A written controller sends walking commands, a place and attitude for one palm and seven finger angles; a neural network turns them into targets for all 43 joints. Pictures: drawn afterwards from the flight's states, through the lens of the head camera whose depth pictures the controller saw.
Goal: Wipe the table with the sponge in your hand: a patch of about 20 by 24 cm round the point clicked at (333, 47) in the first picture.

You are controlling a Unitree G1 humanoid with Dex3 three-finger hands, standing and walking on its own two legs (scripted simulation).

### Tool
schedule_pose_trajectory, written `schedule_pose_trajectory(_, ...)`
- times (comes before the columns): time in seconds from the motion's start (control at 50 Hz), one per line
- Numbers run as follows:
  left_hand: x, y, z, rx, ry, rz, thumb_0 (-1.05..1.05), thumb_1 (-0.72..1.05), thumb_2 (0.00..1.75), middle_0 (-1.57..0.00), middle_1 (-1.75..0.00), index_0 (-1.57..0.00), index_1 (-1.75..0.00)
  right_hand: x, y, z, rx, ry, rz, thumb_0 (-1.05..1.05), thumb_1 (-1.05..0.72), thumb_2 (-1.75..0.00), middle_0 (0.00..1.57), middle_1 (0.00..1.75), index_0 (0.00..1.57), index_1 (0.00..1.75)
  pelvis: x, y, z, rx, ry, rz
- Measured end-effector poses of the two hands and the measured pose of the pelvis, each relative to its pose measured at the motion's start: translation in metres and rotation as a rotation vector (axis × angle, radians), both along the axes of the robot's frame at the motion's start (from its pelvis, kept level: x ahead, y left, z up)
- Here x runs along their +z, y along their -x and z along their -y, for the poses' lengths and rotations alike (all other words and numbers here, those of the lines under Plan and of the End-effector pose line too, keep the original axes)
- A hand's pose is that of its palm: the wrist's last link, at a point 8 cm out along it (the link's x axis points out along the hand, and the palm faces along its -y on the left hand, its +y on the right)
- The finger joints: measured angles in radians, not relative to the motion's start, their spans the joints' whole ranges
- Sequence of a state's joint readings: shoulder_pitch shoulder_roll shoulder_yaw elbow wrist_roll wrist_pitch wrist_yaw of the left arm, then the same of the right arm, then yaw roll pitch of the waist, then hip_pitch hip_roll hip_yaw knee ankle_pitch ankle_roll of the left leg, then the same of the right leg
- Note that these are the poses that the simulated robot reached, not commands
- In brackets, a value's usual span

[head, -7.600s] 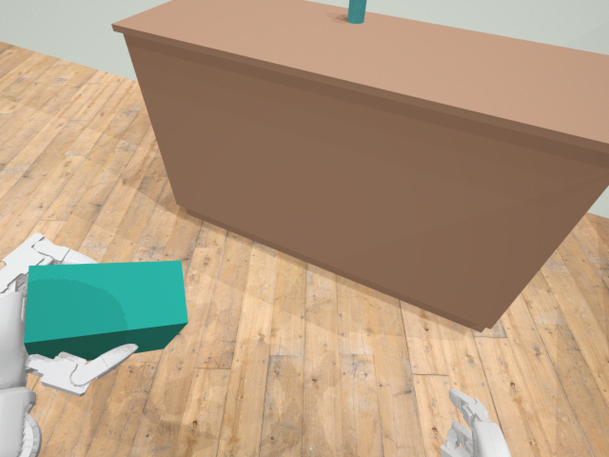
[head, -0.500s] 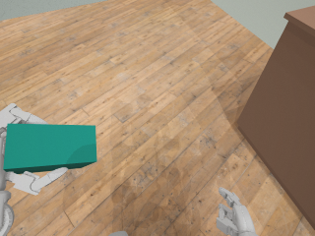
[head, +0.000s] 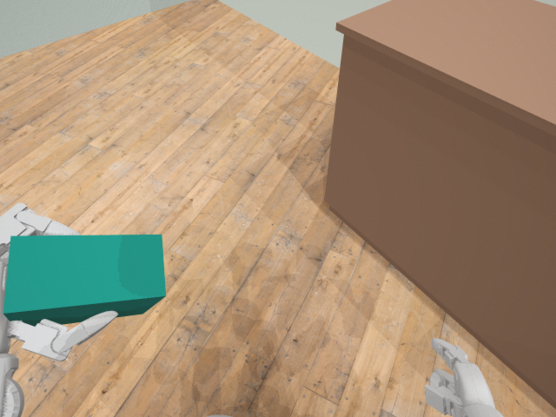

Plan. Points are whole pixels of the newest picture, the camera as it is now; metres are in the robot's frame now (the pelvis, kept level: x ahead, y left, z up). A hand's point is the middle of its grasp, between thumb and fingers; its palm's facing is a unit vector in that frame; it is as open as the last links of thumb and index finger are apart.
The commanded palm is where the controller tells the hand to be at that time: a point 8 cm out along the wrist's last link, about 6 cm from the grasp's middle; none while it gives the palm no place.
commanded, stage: turn to face it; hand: left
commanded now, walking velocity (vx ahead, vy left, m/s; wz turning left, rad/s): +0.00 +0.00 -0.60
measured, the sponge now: (111, 280) +0.23 +0.20 +0.15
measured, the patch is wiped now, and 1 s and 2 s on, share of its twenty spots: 0.00 0.00 0.00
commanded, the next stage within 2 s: take the last steps up to it in 1.96 s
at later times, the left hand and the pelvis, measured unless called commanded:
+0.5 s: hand (183, 288) +0.22 +0.12 +0.15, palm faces +0.09 -0.87 -0.48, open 10.5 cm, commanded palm +0.16 +0.19 +0.17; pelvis -0.08 -0.03 -0.03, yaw -17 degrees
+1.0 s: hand (323, 364) +0.16 -0.03 +0.15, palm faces -0.19 -0.86 -0.48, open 10.5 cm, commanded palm +0.14 +0.06 +0.17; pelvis -0.16 -0.07 -0.03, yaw -36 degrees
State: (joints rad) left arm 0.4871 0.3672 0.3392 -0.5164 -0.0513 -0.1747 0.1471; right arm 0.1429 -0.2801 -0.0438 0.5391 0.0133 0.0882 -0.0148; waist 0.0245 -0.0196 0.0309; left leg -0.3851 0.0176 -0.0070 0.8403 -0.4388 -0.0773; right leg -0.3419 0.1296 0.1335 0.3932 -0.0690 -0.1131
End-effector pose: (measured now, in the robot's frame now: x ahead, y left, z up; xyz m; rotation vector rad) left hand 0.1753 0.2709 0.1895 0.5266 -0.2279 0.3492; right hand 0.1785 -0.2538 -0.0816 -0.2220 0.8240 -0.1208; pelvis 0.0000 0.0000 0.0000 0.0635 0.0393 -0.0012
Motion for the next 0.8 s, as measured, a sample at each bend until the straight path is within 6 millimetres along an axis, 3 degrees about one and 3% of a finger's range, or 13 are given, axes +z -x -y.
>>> schedule_pose_trajectory(0.14, 0.002, 0.003, 0.006, -0.12, -0.022, 0.049, -0.01, -0.53, 1.0, -0.69, -1.35, -0.71, -1.34, 0.008, 0.029, -0.014, -0.021, -0.025, 0.039, 0.01, -0.91, -0.89, 0.2, 0.3, 0.2, 0.3, -0.005, 0.024, -0.007, -0.07, 0.012, -0.031)
schedule_pose_trajectory(0.26, -0.003, 0.007, 0.006, -0.156, -0.063, 0.041, -0.01, -0.53, 1.0, -0.69, -1.35, -0.71, -1.34, -0.005, 0.072, -0.028, -0.086, -0.078, 0.045, 0.01, -0.9, -0.89, 0.2, 0.3, 0.2, 0.3, -0.012, 0.044, -0.007, -0.143, 0.028, 0.016)
schedule_pose_trajectory(0.34, -0.008, 0.004, 0.026, -0.166, -0.028, 0.012, -0.01, -0.53, 1.0, -0.69, -1.35, -0.71, -1.34, -0.021, 0.105, -0.029, -0.128, -0.136, 0.021, 0.01, -0.9, -0.89, 0.21, 0.3, 0.21, 0.3, -0.012, 0.048, 0.0, -0.216, 0.071, 0.038)
schedule_pose_trajectory(0.46, -0.017, -0.019, 0.089, -0.302, -0.055, 0.05, -0.01, -0.53, 1.0, -0.69, -1.35, -0.71, -1.34, -0.051, 0.153, 0.002, -0.2, -0.151, -0.027, 0.01, -0.9, -0.89, 0.21, 0.3, 0.21, 0.3, -0.028, 0.068, 0.027, -0.27, 0.102, 0.062)
schedule_pose_trajectory(0.58, -0.006, -0.018, 0.131, -0.487, -0.098, 0.027, -0.01, -0.53, 1.0, -0.69, -1.35, -0.71, -1.34, -0.035, 0.204, 0.05, -0.367, -0.068, -0.066, 0.01, -0.9, -0.89, 0.21, 0.3, 0.21, 0.3, -0.019, 0.088, 0.031, -0.364, 0.057, 0.037)
schedule_pose_trajectory(0.7, 0.01, -0.006, 0.137, -0.575, -0.159, 0.09, -0.01, -0.53, 1.0, -0.69, -1.35, -0.71, -1.34, -0.015, 0.245, 0.076, -0.473, 0.034, -0.037, 0.01, -0.91, -0.89, 0.2, 0.3, 0.2, 0.3, -0.02, 0.097, 0.027, -0.441, 0.038, 0.025)
schedule_pose_trajectory(0.8, 0.0, -0.006, 0.137, -0.508, -0.095, 0.068, -0.01, -0.53, 1.0, -0.69, -1.35, -0.71, -1.34, -0.013, 0.268, 0.075, -0.539, 0.014, 0.011, 0.01, -0.91, -0.89, 0.2, 0.3, 0.2, 0.3, -0.016, 0.106, 0.033, -0.514, 0.054, 0.04)
